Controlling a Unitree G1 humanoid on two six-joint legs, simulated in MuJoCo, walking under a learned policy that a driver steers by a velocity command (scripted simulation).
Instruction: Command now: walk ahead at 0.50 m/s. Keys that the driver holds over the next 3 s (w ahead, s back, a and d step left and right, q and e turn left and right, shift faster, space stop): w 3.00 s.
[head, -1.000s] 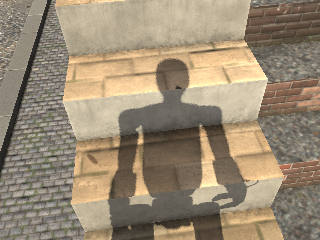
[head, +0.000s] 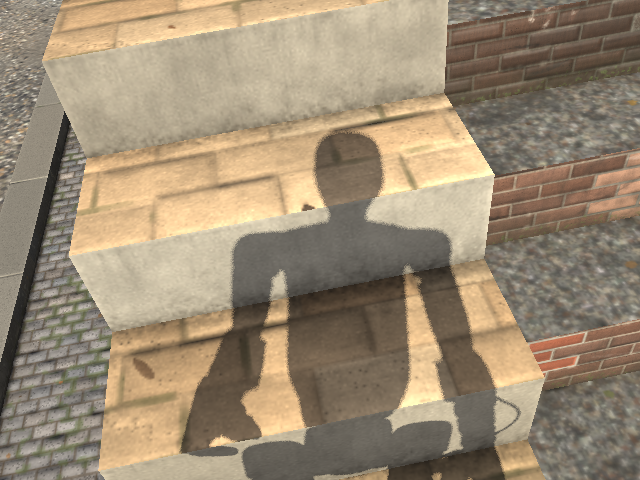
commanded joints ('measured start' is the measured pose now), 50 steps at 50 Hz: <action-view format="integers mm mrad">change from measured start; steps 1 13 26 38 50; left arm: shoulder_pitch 146 -34 305 39 101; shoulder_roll -17 70 24 -74 88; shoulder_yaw -19 37 -41 13 3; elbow -49 20 435 83 118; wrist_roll -29 -85 43 45 -57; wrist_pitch -20 68 61 21 91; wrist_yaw -11 13 67 82 32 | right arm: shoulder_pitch -50 41 -495 -243 -324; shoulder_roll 94 -125 17 -31 -79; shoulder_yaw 33 -39 4 13 -18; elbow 42 -25 -680 -154 -134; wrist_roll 50 105 151 42 85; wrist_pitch -48 -45 -92 50 -25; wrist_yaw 62 -7 4 63 25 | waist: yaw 161 73 -59 34 169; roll -119 77 -180 -42 83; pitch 92 63 129 -95 -16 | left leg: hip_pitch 0 496 -1067 144 -286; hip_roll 277 150 20 167 252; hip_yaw -453 -152 -302 -368 -424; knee -550 -571 1626 -323 -778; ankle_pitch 114 1057 -253 364 -116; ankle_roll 64 99 99 -47 96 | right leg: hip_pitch -206 225 806 49 134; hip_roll -18 -107 -501 -27 -39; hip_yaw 74 -236 -7 68 -164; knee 152 -1366 -1755 -115 -509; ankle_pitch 110 -165 254 -120 -22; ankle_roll -20 71 28 48 104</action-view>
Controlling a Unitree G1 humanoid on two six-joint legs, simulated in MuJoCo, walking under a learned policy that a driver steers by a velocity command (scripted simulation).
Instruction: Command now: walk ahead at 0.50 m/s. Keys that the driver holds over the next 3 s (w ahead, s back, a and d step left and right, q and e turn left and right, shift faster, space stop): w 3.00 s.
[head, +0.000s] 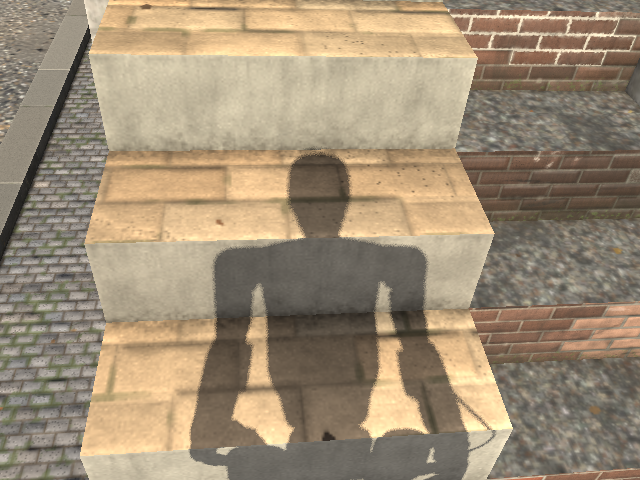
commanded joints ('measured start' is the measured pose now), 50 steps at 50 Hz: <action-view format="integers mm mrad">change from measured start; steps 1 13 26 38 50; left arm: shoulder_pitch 158 123 101 227 366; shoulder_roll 142 85 41 52 73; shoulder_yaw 47 20 69 36 32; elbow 46 116 76 162 420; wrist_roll -37 32 3 -48 33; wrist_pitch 38 -16 -19 -31 11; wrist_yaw -7 8 -22 -4 8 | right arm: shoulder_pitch -326 -252 -47 -25 -462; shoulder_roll -162 -92 -99 -101 -6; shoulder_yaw -20 -18 -5 0 13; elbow -182 -263 -76 -90 -530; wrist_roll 26 -24 -5 23 28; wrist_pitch -35 -20 -39 -56 -115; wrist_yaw -26 0 -46 -72 -64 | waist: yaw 147 -102 -12 56 -55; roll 148 -43 66 -2 -66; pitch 19 157 115 79 298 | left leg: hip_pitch -342 -214 393 360 -1124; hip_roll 160 12 241 100 -18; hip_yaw -190 9 -298 -7 -103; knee -547 637 -618 -296 1784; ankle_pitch -316 -99 -237 613 -464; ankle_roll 96 -1 83 87 82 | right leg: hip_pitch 513 567 310 785 960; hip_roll -38 -412 -135 -192 -450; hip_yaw -100 359 -79 8 184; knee -350 -1428 -609 -1203 -1441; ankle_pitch -53 -352 -221 -13 67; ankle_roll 8 -143 -24 -62 -130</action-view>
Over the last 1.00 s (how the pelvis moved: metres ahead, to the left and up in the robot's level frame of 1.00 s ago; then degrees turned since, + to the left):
0.23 0.04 0.24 2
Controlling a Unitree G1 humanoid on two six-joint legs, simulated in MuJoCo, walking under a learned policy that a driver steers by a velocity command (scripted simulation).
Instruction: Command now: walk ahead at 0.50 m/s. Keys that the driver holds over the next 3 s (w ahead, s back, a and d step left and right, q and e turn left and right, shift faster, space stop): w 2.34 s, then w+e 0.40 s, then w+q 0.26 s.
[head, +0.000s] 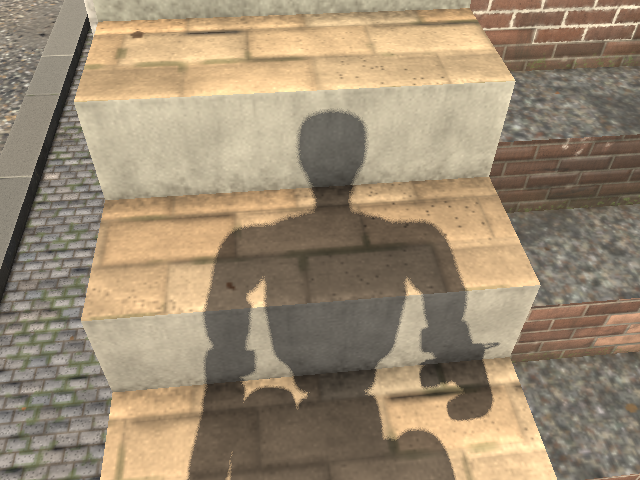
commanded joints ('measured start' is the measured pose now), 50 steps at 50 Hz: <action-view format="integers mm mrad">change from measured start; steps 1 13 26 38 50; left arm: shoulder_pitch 46 -312 -445 -462 -108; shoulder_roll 64 -72 44 12 -89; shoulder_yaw -16 -17 -24 -60 -58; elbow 68 -504 -524 -661 -171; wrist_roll -30 9 -141 -150 -23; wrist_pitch -20 -99 -22 33 -133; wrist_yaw -30 -89 43 -13 -22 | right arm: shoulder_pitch -288 195 387 466 141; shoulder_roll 23 1 3 -168 -22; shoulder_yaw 40 10 17 -61 14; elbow -307 268 359 276 -205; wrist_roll -1 -96 -49 62 -28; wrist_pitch -2 97 11 74 96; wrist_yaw -26 29 44 -9 55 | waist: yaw -54 29 -32 -23 -82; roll -59 33 73 145 -109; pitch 252 59 129 64 57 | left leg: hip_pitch -574 472 737 711 42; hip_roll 56 192 328 283 -87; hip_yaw -64 -616 -164 -50 -168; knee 107 -1786 -2033 -2057 -54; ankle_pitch -108 -289 66 605 261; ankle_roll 38 19 65 64 -6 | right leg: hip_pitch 29 -757 -1241 -595 -321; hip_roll -338 74 -23 -91 -328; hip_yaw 178 247 119 -51 460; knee -206 1715 1895 731 123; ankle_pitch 245 -65 17 -527 -164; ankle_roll -159 -190 -80 -68 -93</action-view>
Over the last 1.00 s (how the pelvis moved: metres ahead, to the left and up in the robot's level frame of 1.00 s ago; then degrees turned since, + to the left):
0.15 0.04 0.02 2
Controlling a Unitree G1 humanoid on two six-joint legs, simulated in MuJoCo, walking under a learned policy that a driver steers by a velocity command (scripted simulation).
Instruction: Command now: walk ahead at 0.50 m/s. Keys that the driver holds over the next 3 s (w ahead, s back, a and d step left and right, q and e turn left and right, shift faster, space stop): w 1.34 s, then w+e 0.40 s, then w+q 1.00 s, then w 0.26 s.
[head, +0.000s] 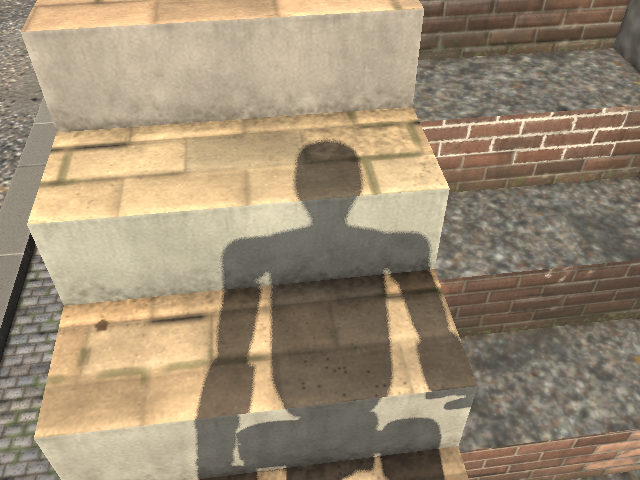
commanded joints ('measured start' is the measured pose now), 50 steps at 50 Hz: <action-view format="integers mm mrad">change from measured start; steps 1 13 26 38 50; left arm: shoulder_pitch -108 -290 -672 -209 85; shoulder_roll -54 67 92 -63 115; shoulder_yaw -40 -32 -23 -2 37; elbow -49 -313 -613 27 91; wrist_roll -20 -117 -101 28 -72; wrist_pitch -70 -30 6 19 14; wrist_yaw -42 43 -2 -26 -59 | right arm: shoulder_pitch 130 407 440 147 -304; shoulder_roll -33 -68 -35 148 78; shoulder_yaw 6 -41 16 74 73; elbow -46 221 422 0 -225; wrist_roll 32 -17 27 -48 86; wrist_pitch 36 49 -4 -109 -7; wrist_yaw -26 -24 -23 -11 -116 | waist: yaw -142 -282 -63 -169 6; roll -122 -24 -95 71 -151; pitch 117 115 146 145 117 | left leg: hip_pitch -115 755 720 -185 -580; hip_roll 34 193 272 5 273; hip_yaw -145 -107 -143 -178 43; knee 103 -1844 -1828 301 -33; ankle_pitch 80 339 523 74 48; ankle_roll -6 29 -45 72 -25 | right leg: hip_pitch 12 1 -950 -187 272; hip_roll -250 -40 78 -88 -208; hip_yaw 431 -6 70 675 305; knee -618 206 977 -563 -861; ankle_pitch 84 362 120 -171 169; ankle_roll -99 -91 -139 -213 -166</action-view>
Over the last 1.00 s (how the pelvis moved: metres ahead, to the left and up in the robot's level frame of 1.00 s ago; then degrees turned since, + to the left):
0.33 -0.05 0.31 -3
